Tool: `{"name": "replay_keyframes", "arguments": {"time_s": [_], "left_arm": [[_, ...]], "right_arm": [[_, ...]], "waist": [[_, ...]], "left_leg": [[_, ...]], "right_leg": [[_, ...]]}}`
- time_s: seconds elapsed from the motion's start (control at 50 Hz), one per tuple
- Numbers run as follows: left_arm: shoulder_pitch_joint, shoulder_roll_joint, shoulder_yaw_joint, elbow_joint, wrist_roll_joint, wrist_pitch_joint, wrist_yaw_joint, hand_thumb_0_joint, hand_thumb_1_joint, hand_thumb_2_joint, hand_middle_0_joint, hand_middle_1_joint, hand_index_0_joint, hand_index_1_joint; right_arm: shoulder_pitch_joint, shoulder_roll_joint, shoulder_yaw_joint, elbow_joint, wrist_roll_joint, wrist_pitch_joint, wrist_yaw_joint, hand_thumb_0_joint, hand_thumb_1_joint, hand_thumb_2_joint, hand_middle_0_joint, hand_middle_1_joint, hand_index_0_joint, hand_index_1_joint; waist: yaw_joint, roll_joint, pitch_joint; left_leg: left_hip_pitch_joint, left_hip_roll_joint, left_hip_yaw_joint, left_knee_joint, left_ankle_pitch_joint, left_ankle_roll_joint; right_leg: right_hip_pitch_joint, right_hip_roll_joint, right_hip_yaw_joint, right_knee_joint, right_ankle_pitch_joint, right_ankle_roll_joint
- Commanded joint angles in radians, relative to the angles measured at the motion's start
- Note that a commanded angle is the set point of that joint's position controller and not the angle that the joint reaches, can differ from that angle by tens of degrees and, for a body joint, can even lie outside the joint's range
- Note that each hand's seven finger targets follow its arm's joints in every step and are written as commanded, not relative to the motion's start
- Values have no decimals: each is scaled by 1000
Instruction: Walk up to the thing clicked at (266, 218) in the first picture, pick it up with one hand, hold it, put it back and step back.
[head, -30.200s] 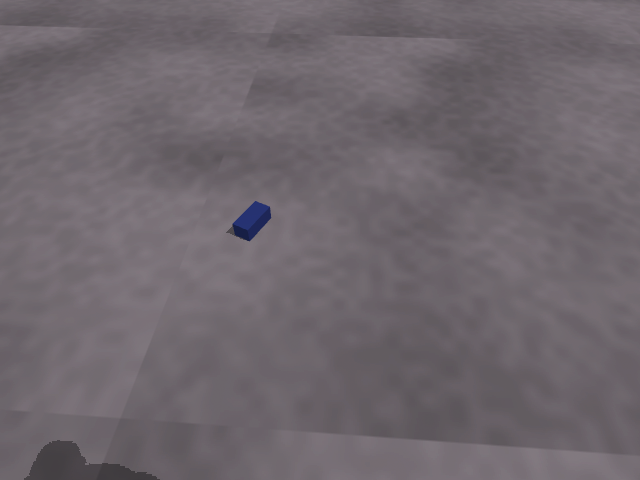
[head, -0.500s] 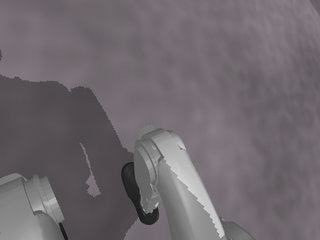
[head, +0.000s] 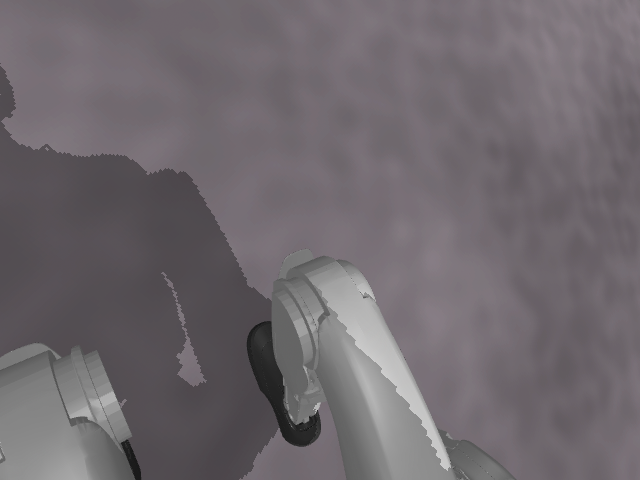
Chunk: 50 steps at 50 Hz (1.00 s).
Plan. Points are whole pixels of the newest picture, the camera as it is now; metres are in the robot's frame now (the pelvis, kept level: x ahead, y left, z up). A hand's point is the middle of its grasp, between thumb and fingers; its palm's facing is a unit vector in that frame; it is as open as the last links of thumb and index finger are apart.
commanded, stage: withdraw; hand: left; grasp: from above
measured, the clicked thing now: out of the picture +0.45 +0.31 -0.27
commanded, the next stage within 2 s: home in 0.96 s
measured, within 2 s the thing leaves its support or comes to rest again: neither
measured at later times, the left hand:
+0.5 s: hand out of the picture +0.46 +0.32 -0.15, palm faces -0.32 -0.09 -0.94, open 14.1 cm
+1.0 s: hand out of the picture +0.43 +0.30 -0.09, palm faces -0.50 -0.09 -0.86, open 13.8 cm
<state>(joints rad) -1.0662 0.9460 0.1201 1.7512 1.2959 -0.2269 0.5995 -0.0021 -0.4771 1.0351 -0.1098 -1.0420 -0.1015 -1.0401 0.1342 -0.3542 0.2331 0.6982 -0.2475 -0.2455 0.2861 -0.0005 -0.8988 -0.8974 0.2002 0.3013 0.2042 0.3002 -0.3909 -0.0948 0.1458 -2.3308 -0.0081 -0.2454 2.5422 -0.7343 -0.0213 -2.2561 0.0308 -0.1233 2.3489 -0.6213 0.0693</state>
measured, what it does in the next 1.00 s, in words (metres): rises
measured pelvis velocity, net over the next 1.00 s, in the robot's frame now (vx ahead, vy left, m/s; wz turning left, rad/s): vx -0.01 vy -0.01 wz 0.13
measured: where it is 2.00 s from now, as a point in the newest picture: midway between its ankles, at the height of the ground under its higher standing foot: (216, 456)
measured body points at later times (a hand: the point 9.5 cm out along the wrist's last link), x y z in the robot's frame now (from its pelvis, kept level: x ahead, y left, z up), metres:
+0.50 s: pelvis +0.01 +0.00 +0.02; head +0.24 +0.10 +0.39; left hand +0.47 +0.33 -0.10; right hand +0.07 -0.26 -0.07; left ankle +0.06 +0.13 -0.27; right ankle +0.12 -0.13 -0.27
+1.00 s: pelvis -0.01 -0.01 +0.06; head +0.21 +0.07 +0.44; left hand +0.45 +0.31 -0.04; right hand +0.08 -0.29 -0.04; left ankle +0.06 +0.13 -0.27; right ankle +0.12 -0.13 -0.27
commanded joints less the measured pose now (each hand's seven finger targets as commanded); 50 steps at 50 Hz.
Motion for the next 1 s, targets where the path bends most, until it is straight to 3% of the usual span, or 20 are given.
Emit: {"name": "replay_keyframes", "arguments": {"time_s": [0.0, 0.04, 0.1, 0.16, 0.18, 0.2, 0.24, 0.3, 0.32, 0.38, 0.42, 0.46, 0.48, 0.52, 0.58, 0.64, 0.68, 0.78, 0.92, 0.98], "left_arm": [[-267, 201, -4, -115, 6, -10, 52, 0, -490, 1045, -78, -1061, -77, -1061], [-266, 213, 1, -90, 6, -7, 57, 0, -479, 1081, -86, -1078, -82, -1081], [-251, 220, -1, -80, 9, 1, 61, 0, -519, 989, -68, -1018, -75, -1009], [-264, 252, 28, -129, 12, 11, 77, 0, -524, 992, -69, -1012, -73, -1006], [-303, 219, 11, -199, 13, 15, 75, 0, -513, 984, -68, -1009, -76, -1000], [-265, 231, 28, -170, 2, 29, 81, 0, -523, 992, -71, -1008, -75, -1004], [-266, 231, 49, -251, -15, 44, 80, 0, -527, 995, -69, -1001, -70, -999], [-220, 189, 46, -414, -39, 79, 54, 0, -538, 1004, -70, -1001, -67, -1004], [-207, 167, 47, -435, -49, 94, 42, 0, -534, 1000, -71, -996, -68, -998], [-168, 112, 24, -503, -81, 136, -16, 0, -527, 1000, -71, -994, -68, -996], [-174, 34, -21, -517, -106, 158, -75, 0, -526, 1002, -77, -998, -73, -1002], [-181, 15, -33, -588, -129, 170, -133, 0, -531, 1008, -86, -995, -77, -1004], [-177, -38, -65, -607, -144, 174, -168, 0, -524, 1009, -83, -998, -76, -1006], [-189, -69, -90, -630, -151, 182, -231, 0, -527, 1015, -94, -990, -81, -1004], [-200, -158, -152, -602, -168, 171, -322, 0, -509, 1008, -101, -990, -91, -1002], [-170, -163, -163, -529, -171, 142, -389, 0, -513, 1019, -92, -1006, -82, -1017], [-198, -113, -147, -557, -164, 118, -408, 0, -494, 1010, -110, -994, -100, -1005], [-218, -77, -142, -504, -132, 57, -389, 0, -466, 984, -128, -965, -121, -974], [-295, -31, -128, -343, -61, -4, -267, 0, -494, 996, -97, -1000, -98, -999], [-356, 30, -96, -337, -26, -25, -205, 0, -503, 1001, -90, -1021, -94, -1017]], "right_arm": [[204, -323, -94, 8, 0, 5, -14, 0, -889, -900, 201, 301, 201, 301], [203, -327, -92, 11, 0, 3, -15, 0, -889, -900, 201, 301, 201, 301], [194, -328, -91, 9, 1, 3, -17, 0, -905, -902, 201, 301, 201, 301], [204, -328, -98, 5, -2, 2, -18, 0, -906, -903, 201, 301, 201, 301], [199, -321, -102, -10, 1, -3, -12, 0, -902, -901, 201, 300, 201, 300], [198, -319, -108, 5, 0, 0, -11, 0, -905, -903, 201, 301, 201, 301], [197, -316, -127, -5, 10, 0, -6, 0, -905, -903, 201, 301, 201, 301], [188, -281, -160, 7, 36, 23, 3, 0, -904, -904, 201, 301, 200, 301], [196, -275, -173, 17, 44, 30, 5, 0, -903, -904, 201, 301, 200, 301], [202, -261, -211, 23, 88, 67, 5, 0, -901, -903, 200, 300, 200, 300], [212, -243, -231, 40, 107, 88, -1, 0, -903, -903, 200, 301, 200, 301], [225, -235, -255, 31, 127, 116, -14, 0, -906, -906, 200, 301, 200, 301], [230, -223, -264, 33, 134, 131, -19, 0, -903, -904, 200, 301, 200, 301], [247, -215, -282, 31, 148, 160, -37, 0, -907, -907, 200, 301, 200, 301], [258, -187, -289, 18, 162, 193, -68, 0, -905, -905, 200, 301, 200, 301], [238, -190, -282, -12, 167, 214, -113, 0, -902, -904, 200, 300, 200, 300], [228, -186, -274, -28, 167, 226, -141, 0, -900, -903, 200, 300, 200, 300], [205, -160, -242, -38, 161, 233, -181, 0, -897, -900, 200, 300, 200, 300], [214, -171, -203, -26, 132, 212, -190, 0, -899, -898, 200, 300, 200, 300], [226, -181, -197, -17, 113, 198, -188, 0, -899, -897, 200, 300, 200, 300]], "waist": [[-53, 480, -645], [-57, 475, -627], [-51, 474, -621], [-35, 523, -679], [-29, 554, -706], [-23, 560, -715], [2, 593, -772], [70, 685, -905], [74, 668, -917], [106, 603, -926], [105, 561, -895], [125, 534, -947], [122, 534, -945], [115, 471, -968], [91, 345, -872], [90, 224, -731], [107, 199, -725], [116, 227, -742], [93, 281, -751], [86, 336, -808]], "left_leg": [[474, 19, 115, -278, 235, 29], [467, 20, 114, -283, 213, 28], [466, 21, 115, -285, 204, 26], [509, 22, 117, -296, 233, 21], [531, 19, 116, -293, 256, 18], [541, 22, 122, -300, 253, 16], [559, 18, 127, -313, 267, 14], [632, 14, 149, -338, 312, 7], [622, 9, 160, -332, 322, 9], [562, 3, 183, -365, 306, 26], [563, 2, 182, -391, 277, 30], [585, -3, 185, -427, 260, 33], [599, -7, 185, -455, 250, 30], [609, -9, 186, -474, 245, 36], [529, -16, 196, -493, 204, 49], [445, -27, 196, -510, 121, 55], [446, -32, 208, -520, 109, 56], [460, -32, 225, -521, 114, 56], [434, -35, 219, -482, 96, 55], [464, -31, 215, -453, 129, 48]], "right_leg": [[370, 35, -134, -186, 227, -87], [356, 33, -135, -187, 209, -87], [359, 32, -133, -185, 200, -88], [375, 31, -131, -181, 225, -91], [354, 28, -134, -174, 243, -91], [374, 31, -130, -179, 245, -93], [375, 26, -125, -179, 256, -95], [379, 28, -104, -183, 277, -107], [375, 22, -99, -182, 291, -106], [371, 22, -73, -219, 281, -108], [335, 19, -62, -238, 247, -110], [376, 13, -46, -270, 233, -112], [379, 8, -41, -280, 221, -115], [402, 7, -32, -313, 217, -114], [432, 6, -13, -369, 179, -111], [408, -2, -2, -421, 71, -118], [432, -8, 10, -445, 42, -116], [442, -12, 27, -438, 40, -108], [373, -10, 16, -382, 23, -105], [376, -7, 4, -339, 54, -106]]}}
